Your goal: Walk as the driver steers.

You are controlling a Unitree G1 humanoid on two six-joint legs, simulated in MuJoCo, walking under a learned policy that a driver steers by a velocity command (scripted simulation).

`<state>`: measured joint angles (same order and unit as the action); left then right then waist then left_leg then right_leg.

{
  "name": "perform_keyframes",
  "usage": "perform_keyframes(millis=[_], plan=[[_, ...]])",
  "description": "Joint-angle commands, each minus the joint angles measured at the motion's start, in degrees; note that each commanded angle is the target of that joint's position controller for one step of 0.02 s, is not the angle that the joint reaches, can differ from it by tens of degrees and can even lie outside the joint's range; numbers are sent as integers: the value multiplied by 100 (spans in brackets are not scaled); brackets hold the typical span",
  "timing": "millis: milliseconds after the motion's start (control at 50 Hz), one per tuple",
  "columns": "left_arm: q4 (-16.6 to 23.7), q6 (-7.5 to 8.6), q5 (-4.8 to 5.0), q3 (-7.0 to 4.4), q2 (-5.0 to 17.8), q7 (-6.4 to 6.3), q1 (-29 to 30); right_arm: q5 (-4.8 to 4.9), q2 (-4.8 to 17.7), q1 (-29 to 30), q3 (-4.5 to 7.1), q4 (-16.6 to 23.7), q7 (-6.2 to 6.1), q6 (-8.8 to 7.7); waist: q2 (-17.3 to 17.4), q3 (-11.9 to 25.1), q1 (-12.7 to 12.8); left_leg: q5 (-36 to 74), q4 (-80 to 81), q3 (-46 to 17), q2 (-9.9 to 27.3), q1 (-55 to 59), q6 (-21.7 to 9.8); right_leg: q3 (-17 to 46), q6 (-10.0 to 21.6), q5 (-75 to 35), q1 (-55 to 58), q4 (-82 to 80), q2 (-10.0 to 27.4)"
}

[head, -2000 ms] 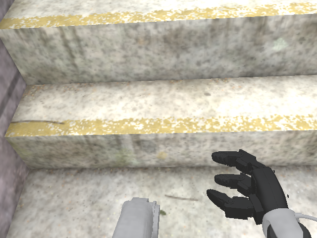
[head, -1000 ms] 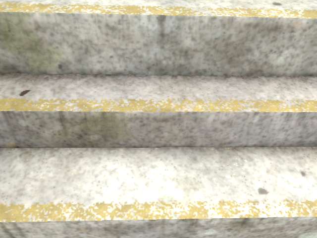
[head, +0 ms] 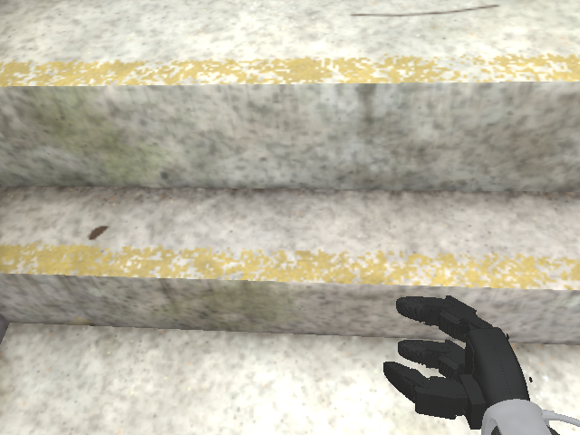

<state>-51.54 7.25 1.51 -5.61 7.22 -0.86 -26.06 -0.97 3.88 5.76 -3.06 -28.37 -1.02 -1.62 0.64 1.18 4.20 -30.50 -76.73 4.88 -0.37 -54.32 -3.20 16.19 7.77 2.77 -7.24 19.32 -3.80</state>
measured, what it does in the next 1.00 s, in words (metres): climbs, turning left: right foot 0.22 m higher, then left foot 0.18 m higher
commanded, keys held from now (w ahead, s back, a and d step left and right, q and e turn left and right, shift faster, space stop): w+e+shift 0.06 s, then w+shift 0.22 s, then w+q+shift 0.72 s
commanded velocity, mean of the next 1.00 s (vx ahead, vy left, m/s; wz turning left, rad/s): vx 0.98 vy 0.00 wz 0.23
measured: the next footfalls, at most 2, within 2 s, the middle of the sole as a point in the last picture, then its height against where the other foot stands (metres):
right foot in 0.44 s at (490, 434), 0.22 m higher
left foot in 0.90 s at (374, 244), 0.18 m higher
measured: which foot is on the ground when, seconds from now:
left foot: down 0.00-0.44, up 0.46-0.88, down 0.90-1.00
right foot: down 0.00-0.00, up 0.02-0.42, down 0.44-0.92, up 0.94-1.00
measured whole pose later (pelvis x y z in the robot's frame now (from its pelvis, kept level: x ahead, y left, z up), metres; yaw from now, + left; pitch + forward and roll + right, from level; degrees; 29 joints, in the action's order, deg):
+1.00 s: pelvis +0.51 -0.11 +0.46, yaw +18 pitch +3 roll +2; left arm -40.5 7.5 -1.1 -0.4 10.0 0.4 -5.7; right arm -0.6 12.1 -11.9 2.3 -42.6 -2.3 2.1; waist 1.7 0.8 -2.8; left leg -16.6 -63.0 5.8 -9.8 -40.2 -16.0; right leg -3.4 4.1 0.5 -26.8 82.9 6.0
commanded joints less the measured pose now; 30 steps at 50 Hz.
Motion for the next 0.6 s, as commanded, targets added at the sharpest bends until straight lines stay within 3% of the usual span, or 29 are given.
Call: perform_keyframes(millis=[20,40,60,80,100,120,160,200,220,260,280,300,320,340,360,380,400,420,440,460,480,500,520,540,560,580,600], plan=[[1672,434,-71,-167,514,417,1761,-97,2358,-2248,1010,-350,-272,-150,2296,2546,-1526,-3924,5161,-5829,2066,5750,-1090,-93,178,-1287,-3896,6101,-690],[1940,417,-486,-57,295,376,2063,-101,1741,-1235,933,-160,-263,-15,1690,2237,-1070,-4063,5617,-6322,2174,4912,-976,10,96,-432,-4549,8557,-342],[2089,279,-661,100,-20,346,2253,-82,1090,-654,732,-463,-215,-3,1080,1390,-619,-3494,5129,-5179,2074,3979,-909,-419,141,-686,-4943,9381,-152],[2040,141,-688,276,-261,309,2086,-97,526,-837,574,-997,-173,-91,179,620,-253,-2381,4591,-3973,1937,3202,-821,-563,220,-845,-5184,9827,-17],[2053,73,-571,388,-387,296,2018,-202,328,-1229,514,-1573,-170,-189,-114,121,-91,-1255,4639,-2943,1765,2825,-642,-464,279,-678,-5415,10200,20],[2005,-26,-479,445,-298,280,1819,-312,328,-1445,524,-1883,-122,-323,-222,47,99,-465,5029,-2314,1570,2785,-557,-447,276,-475,-5432,10572,-25],[2200,-182,-381,614,-511,179,2255,-271,575,-2104,607,-2382,68,-606,-45,-373,-33,320,5791,-1938,1854,3472,-625,-373,289,496,-6766,11673,138],[2432,-339,-250,601,-255,94,2947,-173,672,-2112,596,-2541,149,-798,-174,-836,-3,747,6410,-1107,1870,3291,-437,-312,216,1053,-7065,11181,204],[2460,-411,-204,562,-169,29,3246,-198,816,-2289,611,-2630,143,-881,-16,-778,-144,942,6745,-980,2010,3330,-644,-563,209,1297,-7253,12084,33],[2737,-479,-211,568,-103,-6,3853,-133,1022,-2416,609,-2726,124,-976,-282,-934,-172,963,7103,-386,1896,3575,-513,-593,180,1598,-7560,11505,115],[2805,-495,-180,577,-120,-49,4107,-131,1080,-2463,611,-2790,145,-987,-196,-956,-261,1356,7254,-217,1891,3784,-526,-652,240,1790,-7787,11536,74],[2944,-508,-207,600,-112,-57,4300,-89,1102,-2670,622,-2893,144,-1002,-181,-841,-347,1605,7451,-24,1773,4108,-562,-830,288,2031,-7751,11129,158],[3138,-529,-294,724,-262,-12,4460,10,1017,-2986,611,-3051,126,-951,-280,-746,-350,1545,7741,179,1531,4178,-452,-1155,319,1892,-7417,9791,432],[3263,-558,-329,749,-179,32,4749,139,1024,-3350,629,-3243,73,-921,-171,-713,-523,2170,8233,247,1395,4322,-609,-1921,323,1967,-6928,8789,662],[3192,-576,-331,815,-69,176,4770,201,1095,-3405,626,-3181,21,-858,-122,-305,-646,3133,8754,423,1199,4133,-854,-2944,278,1717,-5492,7362,915],[3322,-546,-207,1016,-468,270,4810,330,1225,-3400,643,-2991,-49,-807,22,99,-804,4234,8825,404,1170,3732,-982,-3096,268,2151,-3641,5943,841],[2857,-533,-183,871,-301,255,3842,395,1470,-3561,595,-2830,-33,-899,283,974,-651,8975,7752,358,1394,3909,-1241,-3353,50,2810,-1881,6116,70],[2583,-609,-129,670,-59,192,2292,230,2168,-3424,792,-2728,21,-973,1221,1937,69,11801,6070,206,1718,4747,-1157,-2868,56,3027,-998,5795,-181],[2518,-685,-283,401,549,56,1234,246,2681,-3028,1024,-2459,159,-1066,1825,2889,797,12871,4319,-151,1730,5097,-962,-1987,43,3227,-298,5023,-130],[2268,-555,-513,86,1364,-76,569,451,2233,-2402,1040,-1990,358,-1155,506,3252,980,10967,2182,-460,1042,3257,-635,544,318,4280,787,3668,1265],[1948,-594,-525,-172,1947,-97,139,282,1598,-1772,1045,-1525,549,-1160,-964,3216,1095,4445,-202,-1038,-191,1764,-489,3122,209,5552,1008,976,2118],[1902,-554,-355,-258,1989,11,853,-63,889,-1646,993,-1150,487,-1059,-802,3013,793,3111,-3227,-2202,-529,451,-284,4073,-31,6504,640,242,2541],[1725,-456,-296,-181,1651,100,1744,-120,279,-1330,845,-818,298,-941,-384,2281,175,3726,-4534,-2185,-225,-130,-224,3473,-198,5531,-65,337,2730],[1312,-306,-255,-58,1207,129,2048,-200,204,-1371,765,-667,215,-863,-143,1531,-250,4179,-4630,-1543,46,-378,-352,2316,8,4860,-774,831,2642],[782,-218,-225,100,644,121,2059,-222,56,-1700,646,-680,187,-813,49,560,-646,3970,-4749,-1397,141,-672,-452,1025,-53,3660,-1479,1000,2405],[357,-173,-326,234,196,155,1919,-176,-132,-1946,546,-738,209,-709,72,196,-865,3697,-4765,-1489,109,-803,-546,42,-197,2613,-1648,1074,2118],[103,-119,-349,293,8,131,1669,-118,-281,-2071,433,-758,196,-537,-177,146,-1032,3336,-5034,-1404,47,-1070,-567,-443,-245,2049,-1640,764,2161]])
